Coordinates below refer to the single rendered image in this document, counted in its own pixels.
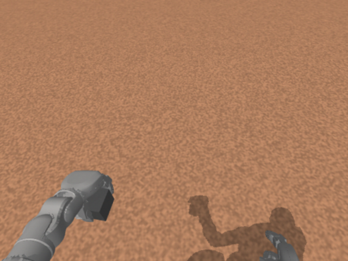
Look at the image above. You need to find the left robot arm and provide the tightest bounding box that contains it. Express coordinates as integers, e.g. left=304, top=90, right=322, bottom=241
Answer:
left=1, top=188, right=83, bottom=261

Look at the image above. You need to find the left robot hand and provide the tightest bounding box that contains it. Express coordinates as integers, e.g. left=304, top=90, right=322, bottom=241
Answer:
left=61, top=170, right=114, bottom=222

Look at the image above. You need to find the cube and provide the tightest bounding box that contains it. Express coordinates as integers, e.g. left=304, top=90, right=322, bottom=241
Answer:
left=86, top=188, right=114, bottom=221

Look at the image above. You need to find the right robot hand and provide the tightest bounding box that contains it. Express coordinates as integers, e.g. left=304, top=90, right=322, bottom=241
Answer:
left=259, top=230, right=299, bottom=261

